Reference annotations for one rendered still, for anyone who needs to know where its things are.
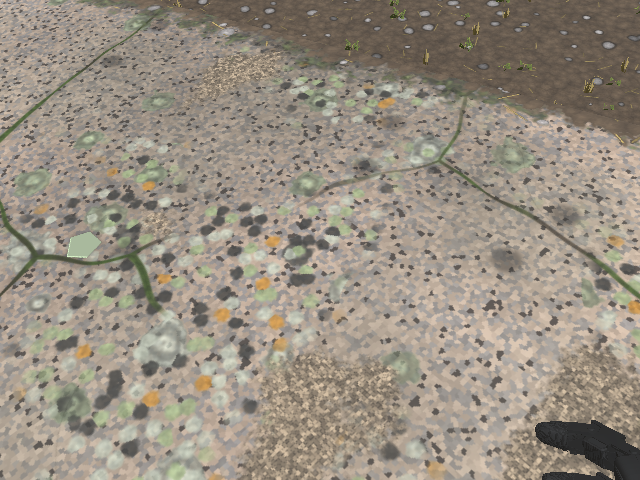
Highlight right robot hand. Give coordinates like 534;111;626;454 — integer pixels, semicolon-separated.
535;420;640;480

